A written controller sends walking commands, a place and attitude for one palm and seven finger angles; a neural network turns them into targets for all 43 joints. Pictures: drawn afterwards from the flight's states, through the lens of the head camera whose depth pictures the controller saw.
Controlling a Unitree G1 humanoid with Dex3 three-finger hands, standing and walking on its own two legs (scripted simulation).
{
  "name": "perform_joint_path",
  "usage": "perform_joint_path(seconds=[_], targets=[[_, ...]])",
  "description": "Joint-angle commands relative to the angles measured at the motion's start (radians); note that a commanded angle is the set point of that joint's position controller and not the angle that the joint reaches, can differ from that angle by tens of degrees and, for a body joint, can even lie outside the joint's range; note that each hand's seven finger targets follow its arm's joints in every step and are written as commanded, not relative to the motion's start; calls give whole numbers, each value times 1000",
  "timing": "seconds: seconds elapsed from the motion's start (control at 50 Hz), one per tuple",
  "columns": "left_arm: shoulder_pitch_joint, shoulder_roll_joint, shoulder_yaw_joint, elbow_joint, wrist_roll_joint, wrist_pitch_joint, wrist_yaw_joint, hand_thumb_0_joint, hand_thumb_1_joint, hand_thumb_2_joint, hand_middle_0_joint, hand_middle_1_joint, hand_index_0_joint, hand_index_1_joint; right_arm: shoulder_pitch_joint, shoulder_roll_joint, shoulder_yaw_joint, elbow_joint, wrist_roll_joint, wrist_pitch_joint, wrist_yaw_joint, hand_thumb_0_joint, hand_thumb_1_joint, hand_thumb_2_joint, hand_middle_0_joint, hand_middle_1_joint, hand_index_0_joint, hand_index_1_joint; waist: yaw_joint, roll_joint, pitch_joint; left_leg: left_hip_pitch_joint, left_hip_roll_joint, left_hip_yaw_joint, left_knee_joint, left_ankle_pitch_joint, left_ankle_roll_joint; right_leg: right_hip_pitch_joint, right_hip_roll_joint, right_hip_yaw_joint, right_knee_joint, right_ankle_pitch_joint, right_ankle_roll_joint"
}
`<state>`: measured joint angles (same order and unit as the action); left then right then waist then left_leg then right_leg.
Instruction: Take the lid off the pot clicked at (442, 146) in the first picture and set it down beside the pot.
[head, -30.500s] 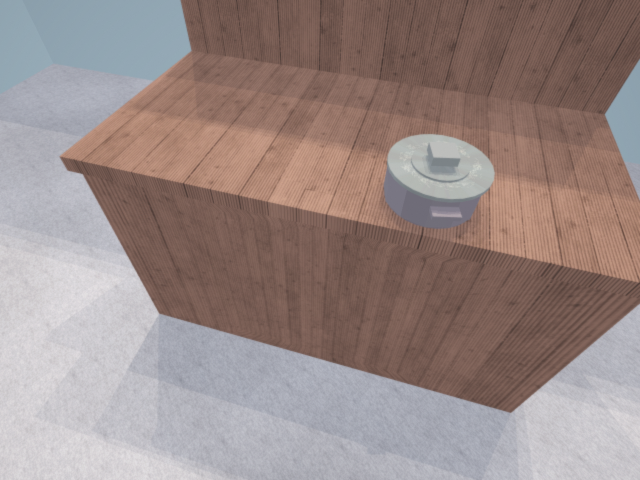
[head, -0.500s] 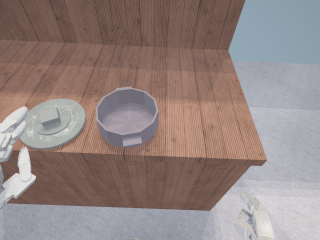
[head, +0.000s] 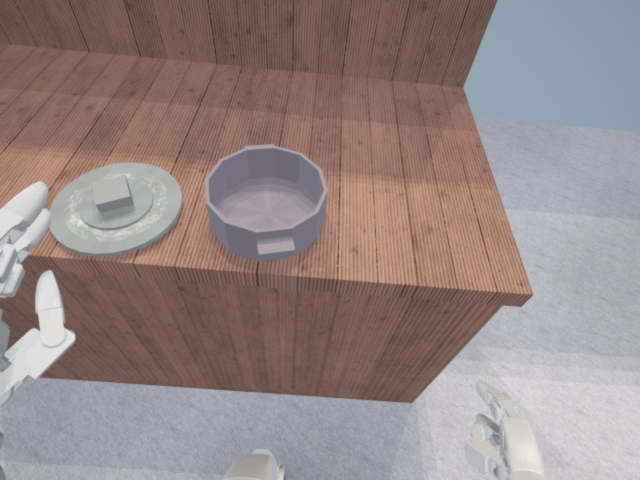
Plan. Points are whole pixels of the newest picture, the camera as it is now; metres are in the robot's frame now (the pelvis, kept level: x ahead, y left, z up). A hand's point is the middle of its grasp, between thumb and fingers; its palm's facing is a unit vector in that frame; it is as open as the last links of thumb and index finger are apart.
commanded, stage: step back with the hand held close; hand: left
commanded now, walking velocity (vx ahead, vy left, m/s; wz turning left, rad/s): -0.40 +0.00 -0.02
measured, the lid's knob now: (112, 194) +0.50 +0.37 +0.00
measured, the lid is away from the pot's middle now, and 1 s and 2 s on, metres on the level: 0.25 0.25 0.25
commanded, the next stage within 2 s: stop stepping back and stand still in 0.54 s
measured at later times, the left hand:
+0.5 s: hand (31, 399) +0.15 +0.23 +0.18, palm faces +0.24 -0.87 -0.43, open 7.4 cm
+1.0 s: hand out of the picture +0.02 +0.24 +0.18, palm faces +0.31 -0.84 -0.45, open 7.4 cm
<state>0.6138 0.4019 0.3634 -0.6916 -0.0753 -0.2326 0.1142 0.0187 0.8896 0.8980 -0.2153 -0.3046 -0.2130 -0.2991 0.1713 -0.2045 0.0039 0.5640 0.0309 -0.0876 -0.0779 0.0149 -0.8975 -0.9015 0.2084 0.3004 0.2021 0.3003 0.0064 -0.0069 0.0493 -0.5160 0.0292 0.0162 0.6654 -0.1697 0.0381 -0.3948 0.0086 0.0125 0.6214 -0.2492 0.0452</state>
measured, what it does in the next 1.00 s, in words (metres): walks backwards: right foot, then left foot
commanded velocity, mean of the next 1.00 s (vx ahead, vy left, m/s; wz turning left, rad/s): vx -0.16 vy -0.01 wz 0.02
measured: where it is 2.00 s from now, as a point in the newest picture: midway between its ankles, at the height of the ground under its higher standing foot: outside the picture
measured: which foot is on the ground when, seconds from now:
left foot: down 0.00-0.60, up 0.62-0.80, down 0.82-1.00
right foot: down 0.00-0.36, up 0.38-0.54, down 0.56-1.00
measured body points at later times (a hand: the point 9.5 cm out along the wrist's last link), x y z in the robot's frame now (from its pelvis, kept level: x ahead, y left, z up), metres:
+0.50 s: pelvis -0.07 +0.01 +0.01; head -0.03 +0.04 +0.46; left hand +0.13 +0.27 +0.20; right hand +0.11 -0.23 -0.05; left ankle +0.01 +0.11 -0.72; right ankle -0.05 -0.11 -0.70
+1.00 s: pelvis -0.17 +0.01 +0.01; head -0.18 +0.02 +0.46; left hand +0.00 +0.29 +0.20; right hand -0.03 -0.23 -0.07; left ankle -0.15 +0.17 -0.71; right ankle -0.11 -0.08 -0.72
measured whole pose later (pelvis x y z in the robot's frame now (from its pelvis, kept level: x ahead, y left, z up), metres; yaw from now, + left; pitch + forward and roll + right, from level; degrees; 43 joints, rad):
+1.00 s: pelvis -0.17 +0.01 +0.01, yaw -1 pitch -1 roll +0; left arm 0.65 0.41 0.36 -0.61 -0.05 -0.16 0.14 0.02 0.89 0.90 -0.22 -0.30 -0.21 -0.30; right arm 0.28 -0.20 0.01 0.61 0.04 -0.11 -0.06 0.01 -0.90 -0.90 0.20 0.30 0.20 0.30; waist -0.02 -0.03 -0.01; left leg -0.31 0.04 -0.03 0.65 -0.38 0.00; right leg -0.35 0.03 -0.03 0.60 -0.23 -0.02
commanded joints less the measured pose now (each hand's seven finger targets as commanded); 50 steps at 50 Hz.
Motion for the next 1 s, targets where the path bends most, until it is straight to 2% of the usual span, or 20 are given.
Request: perform_joint_path(seconds=[0.0,0.12,0.16,0.2,0.28,0.32,0.36,0.42,0.5,0.58,0.6,0.62,0.64,0.66,0.74,0.8,0.82,0.86,0.92,0.98], targets=[[23,130,139,-185,9,-71,26,0,900,900,-200,-300,-200,-300,-77,-144,-67,-173,-3,-65,-21,0,-900,-900,200,300,200,300,-9,207,-163,-85,173,-215,-352,-547,58,168,16,-12,61,-20,-30],[4,134,136,-169,12,-69,11,0,900,900,-200,-300,-200,-300,-61,-136,-65,-156,-13,-77,-9,0,-900,-900,200,300,200,300,0,128,-125,-72,151,-155,-244,-458,41,141,-3,15,-73,-23,-56],[-16,154,112,-178,1,-73,10,0,900,900,-200,-300,-200,-300,-45,-112,-69,-148,-12,-64,-2,0,-900,-900,200,300,200,300,-15,-133,-166,77,20,-34,35,-337,-33,-12,-187,242,-241,80,-140],[-30,164,107,-177,1,-53,18,0,900,900,-200,-300,-200,-300,-38,-86,-70,-124,-24,-37,6,0,-900,-900,200,300,200,300,-20,-196,-214,154,-36,-16,277,-258,-51,-47,-337,335,-303,354,-218],[-57,163,105,-170,14,-37,24,0,900,900,-200,-300,-200,-300,-74,-94,-52,-121,-22,-3,-1,0,-900,-900,200,300,200,300,-37,-54,-160,144,20,-64,-121,-90,-15,54,-223,164,-83,523,-119],[-39,163,114,-195,10,-48,23,0,900,900,-200,-300,-200,-300,-81,-132,-72,-146,-14,-18,-10,0,-900,-900,200,300,200,300,-16,232,-208,194,220,-244,-294,245,65,22,-6,11,108,57,-21],[15,157,119,-183,-5,-58,12,0,900,900,-200,-300,-200,-300,-62,-135,-87,-141,-21,-66,4,0,-900,-900,200,300,200,300,-14,288,-253,166,285,-274,-398,56,102,15,52,29,316,-285,-28],[44,140,133,-199,-6,-28,22,0,900,900,-200,-300,-200,-300,-29,-118,-89,-98,-29,-78,19,0,-900,-900,200,300,200,300,4,222,-257,330,258,-182,-268,480,104,-68,32,40,184,-226,-25],[52,136,98,-205,5,-6,8,0,900,900,-200,-300,-200,-300,-63,-144,-70,-127,-30,-72,20,0,-900,-900,200,300,200,300,19,172,-216,134,214,-156,-268,19,43,197,21,-14,-133,41,-22],[-10,188,119,-179,5,-15,15,0,900,900,-200,-300,-200,-300,-27,-122,-89,-123,-12,-43,16,0,-900,-900,200,300,200,300,2,-266,-240,97,-55,-7,315,-356,-54,23,-348,331,-372,255,-203],[15,175,106,-144,11,6,15,0,900,900,-200,-300,-200,-300,-41,-95,-83,-113,-13,-22,15,0,-900,-900,200,300,200,300,-11,-241,-283,97,-46,-42,445,-354,-46,58,-350,281,-305,428,-213],[-245,-41,-234,719,93,144,-75,0,900,900,-200,-300,-200,-300,5,-207,-116,153,-43,-58,84,0,-900,-900,200,300,200,300,-65,-68,-201,-48,31,-85,650,-381,-54,14,-490,173,-191,633,-237],[-233,249,150,-326,8,21,-1,0,900,900,-200,-300,-200,-300,-83,-75,-93,-187,9,-19,44,0,-900,-900,200,300,200,300,-5,-132,-233,118,-27,-100,575,-372,-50,-40,-353,288,-272,410,-223],[-21,246,170,-141,18,6,25,0,900,900,-200,-300,-200,-300,-78,-65,-50,-138,-1,-13,13,0,-900,-900,200,300,200,300,-16,-228,-176,78,-3,-56,465,-374,-31,0,-320,225,-274,314,-216],[55,158,107,-233,18,19,57,0,900,900,-200,-300,-200,-300,-38,-114,-41,-136,-6,-12,-2,0,-900,-900,200,300,200,300,-37,-11,-189,199,-22,2,-163,-250,8,93,-209,160,-179,35,-114],[18,171,104,-259,13,-2,55,0,900,900,-200,-300,-200,-300,-54,-167,-63,-163,6,-59,-12,0,-900,-900,200,300,200,300,-17,225,-164,229,217,-249,-390,-145,84,46,21,-54,103,-98,1],[47,145,90,-205,0,4,45,0,900,900,-200,-300,-200,-300,-54,-156,-68,-157,21,-70,-9,0,-900,-900,200,300,200,300,-26,234,-124,85,227,-276,-478,-487,87,66,33,-36,172,-200,6],[22,132,101,-159,29,18,51,0,900,900,-200,-300,-200,-300,-61,-143,-57,-135,13,-74,4,0,-900,-900,200,300,200,300,-23,324,17,-67,176,-224,-474,-562,95,107,17,-28,143,-114,-7],[37,128,93,-62,31,19,44,0,900,900,-200,-300,-200,-300,-29,-144,-51,-113,5,-84,4,0,-900,-900,200,300,200,300,-9,72,-26,-8,107,-148,-288,-483,51,225,14,-38,-126,-91,-27],[-24,143,86,-59,23,26,35,0,900,900,-200,-300,-200,-300,-38,-137,-67,-83,-17,-68,8,0,-900,-900,200,300,200,300,-10,-257,-78,33,-50,10,248,-362,-3,77,-262,468,-466,-571,-166]])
